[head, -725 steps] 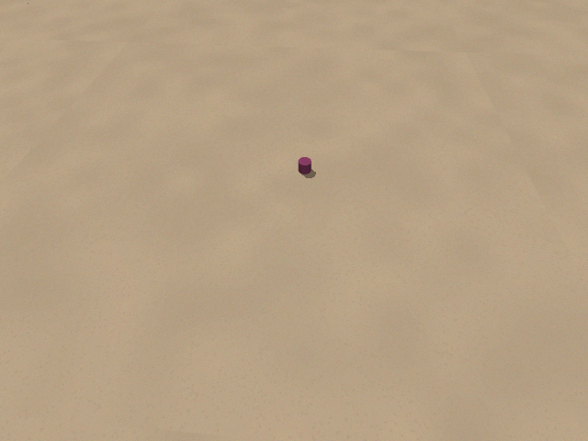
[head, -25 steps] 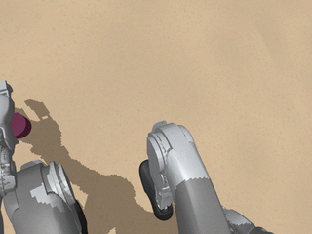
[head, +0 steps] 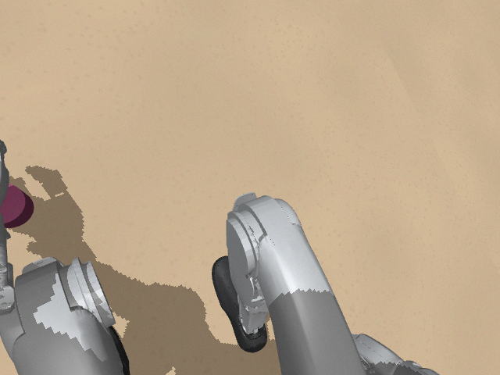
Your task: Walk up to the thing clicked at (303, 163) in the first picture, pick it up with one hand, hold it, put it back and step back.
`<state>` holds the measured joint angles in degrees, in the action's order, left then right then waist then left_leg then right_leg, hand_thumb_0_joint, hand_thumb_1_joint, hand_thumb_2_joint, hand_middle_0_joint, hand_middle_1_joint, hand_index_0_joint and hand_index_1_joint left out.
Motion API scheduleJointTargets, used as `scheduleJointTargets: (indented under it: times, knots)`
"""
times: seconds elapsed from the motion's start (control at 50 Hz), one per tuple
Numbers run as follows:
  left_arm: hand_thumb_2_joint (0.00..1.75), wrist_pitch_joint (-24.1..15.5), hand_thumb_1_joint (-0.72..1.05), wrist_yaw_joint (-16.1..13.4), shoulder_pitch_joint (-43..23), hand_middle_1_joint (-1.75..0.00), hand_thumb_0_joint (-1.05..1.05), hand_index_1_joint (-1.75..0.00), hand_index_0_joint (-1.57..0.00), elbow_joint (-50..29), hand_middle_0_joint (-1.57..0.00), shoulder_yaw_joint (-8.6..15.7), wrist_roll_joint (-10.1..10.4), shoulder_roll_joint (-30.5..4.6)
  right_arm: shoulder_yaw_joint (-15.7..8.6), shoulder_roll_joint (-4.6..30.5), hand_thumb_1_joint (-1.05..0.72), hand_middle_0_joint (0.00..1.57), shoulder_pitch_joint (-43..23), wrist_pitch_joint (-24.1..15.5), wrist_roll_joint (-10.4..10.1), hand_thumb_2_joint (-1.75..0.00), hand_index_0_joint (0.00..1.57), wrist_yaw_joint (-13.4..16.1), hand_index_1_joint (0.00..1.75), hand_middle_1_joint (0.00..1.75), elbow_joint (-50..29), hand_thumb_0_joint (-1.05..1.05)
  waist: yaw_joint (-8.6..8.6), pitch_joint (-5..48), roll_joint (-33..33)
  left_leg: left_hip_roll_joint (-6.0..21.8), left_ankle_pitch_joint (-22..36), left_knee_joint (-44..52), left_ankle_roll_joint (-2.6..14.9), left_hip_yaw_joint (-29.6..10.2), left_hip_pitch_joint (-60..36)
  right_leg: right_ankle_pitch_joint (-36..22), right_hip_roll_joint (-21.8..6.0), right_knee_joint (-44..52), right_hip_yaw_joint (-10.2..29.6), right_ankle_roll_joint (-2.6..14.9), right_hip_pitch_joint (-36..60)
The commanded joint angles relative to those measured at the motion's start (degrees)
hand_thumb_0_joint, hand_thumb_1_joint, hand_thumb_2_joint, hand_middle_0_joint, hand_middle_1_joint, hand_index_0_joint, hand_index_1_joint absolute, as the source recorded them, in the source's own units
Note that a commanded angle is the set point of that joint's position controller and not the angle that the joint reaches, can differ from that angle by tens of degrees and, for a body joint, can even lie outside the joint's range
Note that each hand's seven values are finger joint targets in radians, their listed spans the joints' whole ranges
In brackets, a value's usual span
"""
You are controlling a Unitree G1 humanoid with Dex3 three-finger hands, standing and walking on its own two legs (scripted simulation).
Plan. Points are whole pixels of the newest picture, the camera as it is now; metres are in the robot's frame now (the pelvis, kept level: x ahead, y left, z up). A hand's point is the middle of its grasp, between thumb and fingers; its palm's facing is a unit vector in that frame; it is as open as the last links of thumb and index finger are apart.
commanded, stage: rest palm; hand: left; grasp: from above
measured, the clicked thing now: (5, 206) +0.42 +0.26 -0.27
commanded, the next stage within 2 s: close in 0.32 s
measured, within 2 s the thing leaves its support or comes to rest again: neither
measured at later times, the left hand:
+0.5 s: hand out of the picture +0.42 +0.27 -0.24, palm faces -0.42 -0.08 -0.91, open 13.9 cm
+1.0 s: hand out of the picture +0.42 +0.27 -0.24, palm faces -0.46 -0.12 -0.88, open 13.0 cm
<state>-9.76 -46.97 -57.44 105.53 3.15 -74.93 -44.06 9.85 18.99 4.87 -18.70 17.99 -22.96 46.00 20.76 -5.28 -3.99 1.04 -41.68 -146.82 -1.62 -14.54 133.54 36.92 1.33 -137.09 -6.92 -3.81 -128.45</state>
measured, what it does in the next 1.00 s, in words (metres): stands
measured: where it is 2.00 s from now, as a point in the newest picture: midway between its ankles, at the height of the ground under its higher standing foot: (186, 354)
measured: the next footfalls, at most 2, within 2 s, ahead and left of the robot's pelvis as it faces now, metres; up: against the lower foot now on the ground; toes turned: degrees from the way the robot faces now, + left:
none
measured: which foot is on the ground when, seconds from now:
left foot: down 0.00-1.00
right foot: down 0.00-1.00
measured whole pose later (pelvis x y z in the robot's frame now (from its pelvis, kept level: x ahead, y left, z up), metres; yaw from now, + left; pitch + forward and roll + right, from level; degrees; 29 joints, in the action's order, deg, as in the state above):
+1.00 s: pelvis +0.00 +0.00 +0.01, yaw -1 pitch +27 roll -13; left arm -13.0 -41.9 -57.0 103.1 -0.6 -70.3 -46.4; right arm 13.8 20.1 6.8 -19.8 17.2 -22.4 44.7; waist 20.8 -7.7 -5.3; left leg 1.0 -42.0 -145.8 -1.8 -15.7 132.1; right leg 36.9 1.5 -135.2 -8.1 -3.8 -126.6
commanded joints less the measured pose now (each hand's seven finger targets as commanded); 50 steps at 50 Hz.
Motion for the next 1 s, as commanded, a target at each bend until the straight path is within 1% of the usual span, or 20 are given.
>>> scheduleJointTargets:
  times: [0.0, 0.08, 0.18, 0.2, 0.26, 0.32, 0.36, 0.4, 0.42, 0.44, 0.48, 0.5, 0.52, 0.6, 0.7, 0.8, 0.82, 0.88, 0.94, 0.98]
  knots:
    - [0.95, 2.48, -0.51, -0.98, -13.45, -1.02, 0.00, -1.01, -0.06, -4.16, -0.06, 1.45, 3.52, -7.33, -4.43, 17.30, -0.90, 0.20, 10.08, -1.16, -0.60, -0.90, 0.20, 0.19, 0.30, 0.30, -0.02, 0.00, 3.06, 30.46, 19.71, -0.17, 6.22, 16.20, 1.87, 8.09, -21.74, -8.04, 2.86, 13.86, -6.64, 4.69, 18.16]
    - [0.93, 2.62, -0.50, 2.55, -13.00, -1.03, 0.00, -1.02, -0.07, -3.46, -0.06, 0.48, 5.60, -6.02, -4.35, 17.76, -0.90, 0.20, 10.35, -2.01, -1.17, -0.91, 0.20, 0.25, 0.30, 0.30, 0.07, 0.00, 3.11, 30.93, 21.08, 0.06, 7.31, 16.72, 1.76, 6.66, -23.65, -9.30, 2.47, 12.27, -7.50, 4.56, 17.29]
    - [0.93, -0.44, -0.51, 4.93, -14.16, -1.04, 0.00, -1.03, -0.07, -5.87, -0.06, -0.49, 6.41, -6.81, -2.94, 18.35, -0.91, 0.20, 11.81, -2.00, -1.31, -0.91, 0.20, 0.59, 0.30, 0.30, -0.48, 0.00, 3.66, 32.83, 21.22, -0.07, 9.62, 15.64, 2.05, 6.93, -24.98, -11.69, 2.76, 12.44, -8.02, 4.51, 20.53]
    - [0.93, -1.19, -0.51, 5.18, -13.72, -1.04, 0.00, -1.03, -0.07, -6.16, -0.06, -1.73, 6.15, -5.47, -2.51, 17.94, -0.91, 0.20, 11.32, -2.06, -0.97, -0.91, 0.20, 0.51, 0.30, 0.30, -0.72, 0.00, 3.83, 33.20, 21.63, -0.11, 10.35, 15.18, 1.93, 7.12, -26.00, -12.65, 2.87, 12.21, -8.08, 4.48, 21.29]
    - [0.93, -3.50, -0.51, 4.17, -13.72, -1.05, 0.00, -1.04, -0.08, -7.35, -0.07, -2.13, 5.38, -6.14, -2.04, 18.39, -0.91, 0.20, 11.06, -1.95, -0.93, -0.91, 0.20, 0.75, 0.30, 0.30, -0.27, 0.00, 3.58, 34.17, 23.12, 0.04, 10.88, 16.08, 1.47, 6.85, -27.10, -13.16, 3.40, 12.09, -8.66, 4.85, 22.24]
    - [0.93, -4.21, -0.50, 2.36, -12.24, -1.04, 0.00, -1.03, -0.08, -7.72, -0.07, -3.56, 4.12, -4.49, -1.93, 17.87, -0.91, 0.20, 9.33, -2.12, -0.63, -0.91, 0.20, 0.86, 0.30, 0.30, 0.02, 0.00, 3.57, 32.65, 24.35, 0.00, 10.61, 16.04, 0.93, 7.02, -27.78, -13.17, 3.35, 11.70, -8.81, 5.04, 20.84]
    - [0.94, -3.96, -0.50, 0.52, -10.96, -1.03, 0.00, -1.03, -0.08, -6.85, -0.07, -2.77, 3.07, -5.69, -2.80, 19.24, -0.90, 0.20, 9.72, -1.82, -0.45, -0.91, 0.20, 0.74, 0.30, 0.30, 0.96, 0.00, 3.65, 31.01, 24.67, 0.04, 10.39, 16.28, 0.83, 7.08, -27.30, -12.64, 3.60, 12.30, -8.75, 5.15, 20.16]
    - [0.96, -3.42, -0.48, -0.83, -12.33, -1.03, 0.00, -1.02, -0.09, -8.28, -0.09, -2.83, 2.17, -5.03, -2.35, 18.38, -0.90, 0.20, 10.00, -1.97, -0.35, -0.91, 0.20, 0.36, 0.30, 0.30, -0.51, 0.00, 4.42, 31.55, 23.75, 0.10, 12.57, 16.07, 0.78, 6.94, -27.83, -14.77, 3.74, 12.15, -8.95, 5.08, 20.35]
    - [0.93, -2.95, -0.45, -1.89, -11.59, -1.03, 0.00, -1.02, -0.11, -6.73, -0.10, -1.72, 2.11, -5.72, -2.64, 18.76, -0.89, 0.20, 10.21, -1.86, -0.34, -0.90, 0.20, 0.27, 0.30, 0.30, 0.66, 0.00, 4.29, 31.28, 23.02, 0.31, 12.42, 16.48, 0.68, 6.32, -27.77, -14.32, 3.56, 12.30, -9.21, 5.00, 20.11]
    - [0.92, -2.00, -0.41, -2.38, -10.90, -1.03, 0.00, -1.01, -0.14, -5.29, -0.12, -1.97, 1.61, -5.83, -3.15, 19.38, -0.89, 0.20, 10.32, -1.99, -0.18, -0.90, 0.20, -0.12, 0.30, 0.30, 0.07, 0.00, 4.34, 29.69, 23.75, 0.16, 11.47, 16.09, 0.74, 6.66, -27.20, -13.63, 3.61, 12.41, -8.75, 4.96, 19.12]
    - [0.94, -0.90, -0.40, -2.94, -14.29, -1.03, 0.00, -1.01, -0.14, -8.12, -0.13, -2.74, 2.73, -4.24, -2.39, 18.65, -0.89, 0.20, 9.38, -2.74, -0.57, -0.90, 0.20, -0.53, 0.30, 0.30, -1.51, 0.00, 5.70, 30.64, 21.30, 0.18, 12.28, 15.54, 0.88, 6.53, -26.95, -14.92, 3.22, 13.18, -8.85, 4.45, 20.49]
    - [0.89, -0.09, -0.39, -3.06, -13.99, -1.03, 0.00, -1.00, -0.15, -6.46, -0.13, -1.47, 3.11, -5.30, -2.48, 18.95, -0.89, 0.20, 10.16, -2.84, -0.75, -0.90, 0.20, -0.64, 0.30, 0.30, -1.07, 0.00, 5.65, 30.40, 22.11, 0.21, 12.58, 16.18, 0.79, 6.49, -27.29, -14.97, 3.37, 13.41, -8.80, 4.54, 20.39]
    - [0.87, 0.77, -0.39, -3.09, -13.10, -1.02, 0.00, -1.00, -0.15, -5.28, -0.12, -0.80, 3.40, -6.73, -3.55, 19.99, -0.90, 0.20, 10.76, -2.76, -0.94, -0.90, 0.20, -0.64, 0.30, 0.30, -0.27, 0.00, 4.95, 29.94, 22.56, 0.27, 11.41, 16.04, 0.94, 6.89, -26.31, -13.74, 3.33, 13.89, -8.27, 4.44, 20.20]
    - [0.86, 2.88, -0.37, -0.45, -13.70, -1.02, 0.00, -1.00, -0.16, -3.72, -0.14, -0.15, 5.40, -7.13, -2.81, 18.92, -0.90, 0.20, 11.15, -3.42, -1.26, -0.90, 0.20, -0.92, 0.30, 0.30, -1.23, 0.00, 5.09, 29.60, 20.80, 0.21, 10.09, 16.20, 1.30, 6.51, -24.48, -12.61, 2.69, 13.83, -8.20, 4.23, 20.23]
    - [0.86, 2.24, -0.37, 3.60, -11.72, -1.03, 0.00, -1.01, -0.17, -4.10, -0.15, 0.18, 7.62, -9.12, -2.16, 18.78, -0.91, 0.20, 11.40, -3.21, -2.04, -0.91, 0.20, -0.14, 0.30, 0.30, -1.39, 0.00, 3.55, 31.90, 20.37, 0.11, 9.86, 15.59, 1.98, 7.20, -23.87, -12.20, 2.85, 14.09, -7.34, 4.17, 22.96]
    - [0.84, -1.05, -0.36, 5.08, -13.08, -1.04, 0.00, -1.01, -0.18, -6.37, -0.15, -2.05, 7.42, -7.10, -1.65, 18.88, -0.91, 0.20, 11.41, -2.33, -1.91, -0.90, 0.20, 0.63, 0.30, 0.30, -1.73, 0.00, 4.37, 33.63, 21.77, 0.18, 10.22, 16.22, 1.79, 6.81, -26.00, -13.06, 3.58, 13.64, -8.26, 4.58, 23.86]
    - [0.83, -1.78, -0.34, 5.27, -14.13, -1.03, 0.00, -1.00, -0.19, -7.17, -0.16, -3.21, 7.33, -5.27, -1.43, 18.51, -0.90, 0.20, 10.60, -2.50, -1.95, -0.90, 0.20, 0.62, 0.30, 0.30, -1.98, 0.00, 4.87, 31.76, 21.88, 0.11, 9.32, 16.19, 1.63, 6.29, -25.83, -12.20, 3.04, 12.83, -8.74, 4.59, 21.75]
    - [0.82, -3.65, -0.32, 4.39, -14.04, -1.01, 0.00, -0.98, -0.21, -8.29, -0.18, -4.24, 6.32, -5.47, -1.53, 19.01, -0.90, 0.20, 9.83, -2.12, -1.84, -0.90, 0.20, 1.16, 0.30, 0.30, -1.77, 0.00, 4.79, 30.19, 22.02, 0.21, 7.58, 16.67, 1.54, 6.40, -25.26, -10.59, 3.39, 13.88, -8.81, 4.82, 20.58]
    - [0.84, -4.18, -0.32, 2.01, -12.04, -1.01, 0.00, -0.99, -0.20, -8.21, -0.17, -3.67, 4.63, -5.65, -1.38, 18.65, -0.90, 0.20, 10.27, -1.60, -1.28, -0.90, 0.20, 1.41, 0.30, 0.30, -1.36, 0.00, 4.31, 31.43, 21.95, 0.20, 9.94, 17.04, 1.19, 6.67, -26.28, -12.69, 3.95, 14.09, -8.82, 5.04, 22.19]
    - [0.86, -3.84, -0.29, 0.50, -12.23, -1.02, 0.00, -0.99, -0.22, -8.09, -0.20, -3.74, 3.75, -5.15, -1.37, 18.80, -0.90, 0.20, 9.90, -1.93, -0.89, -0.90, 0.20, 1.07, 0.30, 0.30, -1.54, 0.00, 4.82, 30.81, 22.83, 0.33, 11.16, 17.29, 0.78, 6.02, -27.72, -13.64, 3.63, 13.10, -9.36, 4.98, 20.63]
